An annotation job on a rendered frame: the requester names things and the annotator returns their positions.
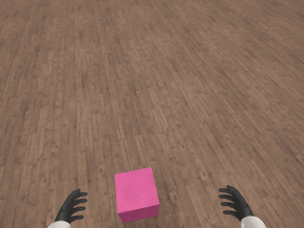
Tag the right robot hand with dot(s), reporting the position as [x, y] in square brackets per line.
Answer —
[238, 203]

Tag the carton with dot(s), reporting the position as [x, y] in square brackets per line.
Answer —
[136, 195]

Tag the right robot forearm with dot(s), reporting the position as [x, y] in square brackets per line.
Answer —
[252, 222]

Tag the left robot hand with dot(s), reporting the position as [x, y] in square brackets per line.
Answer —
[66, 211]

